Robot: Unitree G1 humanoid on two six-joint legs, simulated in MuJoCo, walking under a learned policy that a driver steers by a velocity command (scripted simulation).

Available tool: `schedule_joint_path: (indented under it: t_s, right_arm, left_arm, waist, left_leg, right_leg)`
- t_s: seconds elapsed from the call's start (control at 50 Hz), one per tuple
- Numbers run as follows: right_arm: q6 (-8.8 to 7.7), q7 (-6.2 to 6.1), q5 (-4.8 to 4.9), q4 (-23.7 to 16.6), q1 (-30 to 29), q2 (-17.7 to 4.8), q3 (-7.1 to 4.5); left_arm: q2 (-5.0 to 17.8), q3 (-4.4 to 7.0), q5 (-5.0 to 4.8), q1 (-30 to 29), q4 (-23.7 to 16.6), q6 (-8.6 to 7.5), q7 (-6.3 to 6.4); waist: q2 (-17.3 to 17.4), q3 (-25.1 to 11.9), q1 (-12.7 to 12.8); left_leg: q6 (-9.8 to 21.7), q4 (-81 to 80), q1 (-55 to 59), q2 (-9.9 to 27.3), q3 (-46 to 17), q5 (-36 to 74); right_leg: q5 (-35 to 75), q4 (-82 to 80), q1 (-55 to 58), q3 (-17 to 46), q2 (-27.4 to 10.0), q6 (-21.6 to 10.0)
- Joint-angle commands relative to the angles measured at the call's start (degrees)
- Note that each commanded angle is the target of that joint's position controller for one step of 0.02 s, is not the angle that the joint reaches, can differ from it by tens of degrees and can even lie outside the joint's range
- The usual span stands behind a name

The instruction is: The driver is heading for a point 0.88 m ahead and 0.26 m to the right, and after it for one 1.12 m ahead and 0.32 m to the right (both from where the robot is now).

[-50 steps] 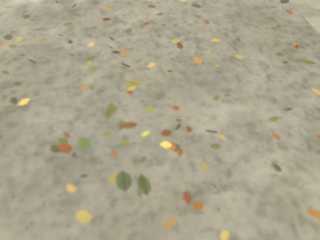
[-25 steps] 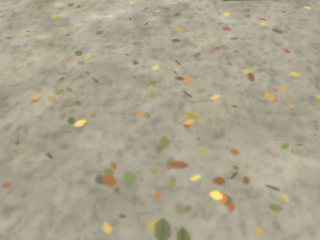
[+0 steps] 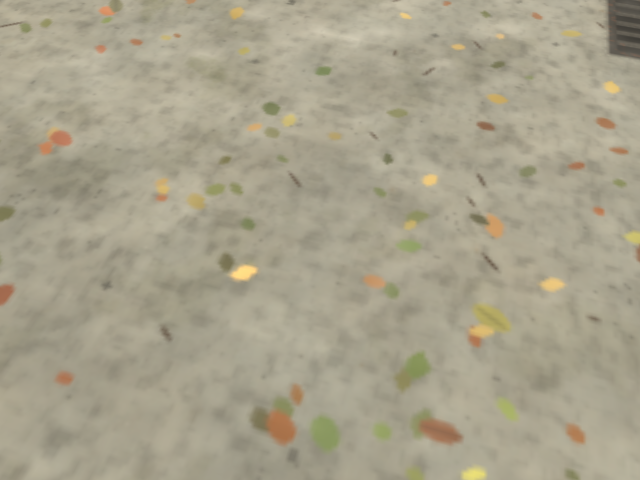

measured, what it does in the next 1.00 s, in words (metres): walks ahead, turning right: right foot, then left foot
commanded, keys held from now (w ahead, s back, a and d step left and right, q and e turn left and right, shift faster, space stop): w+e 0.88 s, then w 0.12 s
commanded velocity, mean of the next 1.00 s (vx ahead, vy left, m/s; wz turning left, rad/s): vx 0.50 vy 0.00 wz -0.47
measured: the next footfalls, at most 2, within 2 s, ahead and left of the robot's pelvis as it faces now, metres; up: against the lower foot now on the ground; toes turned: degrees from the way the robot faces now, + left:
right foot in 0.40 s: +0.34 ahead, -0.12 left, +0.00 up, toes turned -16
left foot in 0.92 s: +0.70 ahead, -0.08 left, +0.00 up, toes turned -32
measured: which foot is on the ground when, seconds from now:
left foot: down 0.00-0.42, up 0.44-0.90, down 0.92-1.00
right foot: up 0.00-0.38, down 0.40-0.92, up 0.94-1.00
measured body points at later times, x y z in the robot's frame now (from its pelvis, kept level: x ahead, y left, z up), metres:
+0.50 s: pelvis +0.26 -0.06 -0.01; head +0.29 -0.07 +0.43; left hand +0.45 +0.17 -0.14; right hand +0.23 -0.32 -0.15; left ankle +0.14 +0.09 -0.63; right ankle +0.30 -0.11 -0.74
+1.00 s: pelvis +0.54 -0.11 -0.01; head +0.58 -0.11 +0.44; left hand +0.71 +0.13 -0.14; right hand +0.57 -0.42 -0.10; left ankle +0.66 -0.06 -0.74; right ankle +0.35 -0.12 -0.66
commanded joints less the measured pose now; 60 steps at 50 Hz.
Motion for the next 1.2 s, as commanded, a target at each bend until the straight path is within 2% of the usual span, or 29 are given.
schedule_joint_path:
  t_s: [0.02, 0.16, 0.28, 0.34, 0.36, 0.38, 0.4, 0.42, 0.44, 0.46, 0.48, 0.5, 0.52, 0.56, 0.6, 0.7, 0.8, 0.86, 0.88, 0.9, 0.92, 0.94, 0.96, 0.98, 1.0, 1.04, 1.08, 1.12, 1.2]
  right_arm:
    - [-2.45, -0.32, 0.55, -0.43, 4.29, -5.69, -1.37]
    - [-3.27, -0.8, 0.63, 2.76, 8.62, -5.13, -1.05]
    - [-2.6, -2.15, 0.34, 6.29, 14.24, -6.23, -0.9]
    - [-1.85, -2.95, 0.1, 6.69, 13.07, -8.76, -1.29]
    - [-1.38, -3.07, -0.07, 6.51, 12.19, -9.78, -1.56]
    - [-0.94, -2.97, -0.13, 6.11, 11.61, -10.49, -1.74]
    - [-0.86, -2.62, 0.22, 4.98, 9.61, -10.79, -1.82]
    - [-1.39, -1.63, 0.94, 1.73, 10.98, -4.98, -0.63]
    - [-2.01, -0.98, 0.7, -1.15, 7.79, -6.84, -1.14]
    - [-2.74, -0.61, 0.36, -2.31, 3.03, -7.07, -0.98]
    - [-3.41, -0.48, 0.85, -2.57, 2.98, -7.09, -0.78]
    - [-3.24, -0.57, 0.57, -1.81, 3.84, -6.93, -0.91]
    - [-2.22, -0.56, -0.51, -1.73, 4.77, -6.64, -0.8]
    - [-0.13, -0.07, -1.48, -1.75, 5.98, -5.65, -0.64]
    - [0.76, 0.22, -1.34, -3.02, 3.63, -5.03, -0.47]
    - [0.87, 0.48, -0.85, -7.35, -8.45, -5.15, -0.12]
    - [-0.15, 0.82, -0.19, -10.46, -15.77, -5.85, 0.44]
    - [-0.93, 0.48, 0.11, -9.66, -10.14, -8.15, -0.13]
    - [-1.28, -0.03, 0.14, -7.86, -4.29, -9.58, -0.76]
    - [-1.98, -0.67, -0.23, -5.57, 3.9, -11.02, -1.45]
    - [-2.41, -1.67, -1.54, -5.06, 12.85, -14.79, -2.31]
    - [-1.73, -1.76, -2.3, -5.11, 12.07, -19.97, -3.53]
    - [-1.03, -1.24, -1.05, -5.25, 8.53, -15.15, -3.1]
    - [-1.03, -0.85, -0.44, -5.83, 4.61, -9.87, -1.88]
    - [-1.21, -0.5, -0.47, -5.39, 2.64, -7.38, -1.21]
    - [-1.92, -0.52, -0.29, -3.49, 3.55, -6.46, -0.76]
    - [-3.1, -0.02, 0.3, -1.69, 6.12, -6.89, -0.87]
    - [-3.69, 0.21, 0.7, -0.53, 7.38, -7.65, -1.13]
    - [-3.25, 0.35, 0.88, 1.33, 9.12, -7.42, -1.12]
  left_arm:
    - [4.28, 1.57, 0.43, 5.47, -0.28, 1.2, -0.84]
    - [2.67, 1.34, 0.47, -7.64, -3.38, 1.2, -1.8]
    - [1.47, 0.16, 0.95, -16.9, -7.26, 0.92, -2.74]
    - [2.92, 0.79, 1.08, -12.69, -6.67, 1.15, -2.26]
    - [3.91, 1.32, 1.14, -8.51, -5.66, 1.07, -1.98]
    - [5.5, 2.19, 1.3, -2.72, -4.04, 0.69, -1.66]
    - [8.35, 3.6, 2.0, 6.13, -1.51, 0.28, -1.0]
    - [15.04, 5.59, 2.17, 8.11, -1.42, 0.59, -0.02]
    - [16.95, 5.96, 0.19, 6.3, -2.22, 0.98, -0.31]
    - [15.02, 5.6, -0.71, 3.91, -1.72, 1.23, 0.02]
    - [11.84, 4.81, -0.81, 1.28, -1.71, 1.15, 0.27]
    - [9.5, 4.16, -0.58, -1.48, -2.02, 0.89, 0.46]
    - [8.14, 3.66, -0.93, -3.11, -2.18, 0.46, 0.74]
    - [8.24, 3.4, -1.1, -2.89, -2.28, -0.76, 0.61]
    - [10.06, 3.84, -1.03, -1.21, -1.96, -1.35, 0.43]
    - [10.5, 4.03, -0.9, 4.54, -1.43, -1.05, 0.42]
    - [11.45, 4.22, -0.11, 7.95, -1.48, -0.77, 1.05]
    - [13.04, 4.58, 0.24, 3.99, -3.01, -0.95, 1.61]
    - [13.64, 4.69, 0.28, 2.34, -3.55, -1.2, 1.39]
    - [13.11, 4.44, -0.12, 1.62, -3.46, -1.6, 0.91]
    - [8.71, 3.12, -0.62, 2.81, -4.81, -2.17, 0.4]
    - [3.8, 2.16, -2.0, 11.15, -5.94, -2.09, 0.3]
    - [8.53, 2.41, 0.14, 10.57, -3.7, -1.35, 0.85]
    - [9.14, 2.6, 0.63, 6.36, -3.49, -1.14, 0.43]
    - [8.29, 2.33, 0.75, 3.12, -4.12, -1.14, 0.0]
    - [7.18, 2.02, 1.43, 1.85, -4.54, -0.36, -0.84]
    - [6.42, 1.71, 1.57, 1.81, -4.54, 0.26, -1.19]
    - [5.98, 1.38, 1.67, -1.19, -5.53, 0.46, -1.48]
    - [4.28, -0.11, 1.6, -11.14, -8.6, 0.1, -2.25]
  waist:
    - [4.12, -2.79, -0.22]
    - [4.45, 2.13, -2.55]
    - [4.36, 3.32, -4.84]
    - [6.89, -0.56, -1.87]
    - [7.52, -3.08, 0.21]
    - [7.3, -6.55, 2.78]
    - [4.05, -10.72, 7.71]
    - [-7.57, -15.28, 5.56]
    - [-7.06, -18.41, 4.48]
    - [-1.1, -10.55, 3.99]
    - [1.64, -4.94, 1.73]
    - [4.15, -1.61, -1.08]
    - [3.6, -0.92, -2.86]
    - [1.77, -2.56, -4.02]
    - [0.71, -2.48, -3.78]
    - [-2.17, -0.94, 0.94]
    - [-2.85, -1.2, 3.64]
    - [-3.8, -2.16, -0.3]
    - [-3.42, -4.59, -2.91]
    - [-0.22, -8.92, -7.15]
    - [5.62, -17.25, -9.93]
    - [19.98, -21.84, -4.6]
    - [11.8, -16.47, -3.6]
    - [5.04, -8.52, -3.3]
    - [2.76, -4.82, -2.97]
    - [6.95, -2.85, -1.88]
    - [7.46, -3.69, -1.41]
    - [7.1, -3.01, -1.31]
    - [6.67, -0.6, -2.72]
  left_leg:
    - [3.71, -15.09, 5.87, 16.23, -10.47, 19.0]
    - [0.88, -18.13, 10.25, 14.73, -1.15, 20.45]
    - [-0.07, -13.87, 19.37, 17.03, 4.14, 35.73]
    - [-0.99, -3.2, 22.59, 18.02, 6.67, 59.85]
    - [-0.76, 3.88, 22.26, 18.37, 7.08, 63.87]
    - [-0.32, 13.67, 19.6, 18.5, 7.02, 60.73]
    - [-1.37, 28.74, 10.53, 16.92, 7.69, 47.67]
    - [-4.08, 50.04, -11.38, 8.68, 7.67, 3.48]
    - [-5.0, 61.17, -24.93, 0.25, -4.7, -19.11]
    - [-4.52, 58.79, -29.87, 5.16, -9.76, -12.87]
    - [-4.66, 53.47, -28.16, 7.26, -8.98, -8.5]
    - [-5.12, 48.19, -25.0, 8.95, -8.74, -7.1]
    - [-6.21, 44.96, -21.52, 9.72, -8.71, -6.66]
    - [-7.91, 41.28, -18.17, 9.86, -7.73, -6.02]
    - [-9.14, 36.79, -19.01, 9.84, -6.59, -3.12]
    - [-10.09, 22.5, -24.3, 8.76, -6.22, 7.06]
    - [-8.69, 12.43, -23.74, 5.84, -6.76, 9.09]
    - [-6.41, 6.15, -12.06, 4.06, -7.95, 4.85]
    - [-5.39, 4.97, -3.7, 2.41, -7.25, 2.6]
    - [-3.77, 1.34, 7.02, 3.53, -7.4, 4.1]
    - [-0.87, -0.53, 19.69, 15.64, -19.6, -7.8]
    - [6.56, -7.75, 30.63, 29.29, -47.78, -11.21]
    - [7.48, -9.8, 24.62, 27.88, -52.06, -20.38]
    - [6.31, -10.8, 16.27, 24.85, -42.2, -20.09]
    - [5.07, -11.61, 10.95, 21.63, -34.05, -12.5]
    - [3.24, -12.92, 6.3, 17.14, -23.84, -0.02]
    - [3.94, -13.05, 6.38, 16.58, -20.13, 9.79]
    - [4.96, -14.66, 7.05, 16.81, -17.55, 11.9]
    - [4.64, -17.58, 6.07, 14.63, -11.86, 11.51]
  right_leg:
    - [4.51, -1.28, -4.8, 2.74, -1.07, -0.13]
    - [18.59, -15.33, -14.49, 0.96, -0.61, 0.42]
    - [17.06, -28.6, -12.7, -6.66, 1.84, -2.54]
    - [8.49, -30.0, -4.43, -10.03, 6.84, -6.17]
    - [5.34, -30.6, 0.42, -10.22, 8.57, -7.74]
    - [3.63, -33.08, 7.96, -9.05, 9.86, -9.52]
    - [4.18, -38.85, 21.2, -3.6, 7.64, -12.38]
    - [2.35, -40.58, 37.71, 21.06, -8.82, -19.15]
    - [7.0, -48.6, 42.4, 44.33, -15.73, -25.13]
    - [8.32, -50.2, 36.9, 34.76, -14.26, -22.77]
    - [12.13, -51.71, 28.85, 28.56, -12.41, -20.06]
    - [17.24, -52.71, 22.76, 23.32, -9.02, -17.02]
    - [21.86, -53.34, 18.58, 19.27, -6.1, -15.54]
    - [27.92, -53.68, 15.68, 15.51, -3.36, -15.02]
    - [29.08, -54.32, 14.18, 13.94, -1.68, -14.5]
    - [27.45, -53.9, 18.4, 15.47, -0.23, -11.65]
    - [32.63, -49.68, 25.12, 18.98, -2.01, -10.95]
    - [36.72, -45.31, 23.02, 21.13, -2.91, -8.14]
    - [41.64, -40.14, 21.12, 20.96, -1.73, -6.95]
    - [41.64, -29.68, 18.69, 17.72, 1.61, -5.62]
    - [27.49, -14.0, 12.32, 13.48, 5.15, -4.33]
    - [-12.11, 0.5, -5.0, 7.58, 14.57, -2.26]
    - [-10.02, 5.75, -10.44, 8.34, 9.45, -3.07]
    - [-4.03, 4.94, -9.93, 8.08, 7.14, -2.93]
    - [-0.98, 2.12, -8.83, 7.44, 5.62, -2.6]
    - [0.31, -1.8, -6.04, 6.75, 4.04, -1.71]
    - [0.73, -3.31, -5.55, 6.23, 4.52, -1.14]
    - [2.91, -6.0, -8.56, 5.64, 3.85, -0.41]
    - [11.14, -18.95, -9.79, 0.9, 0.94, 1.28]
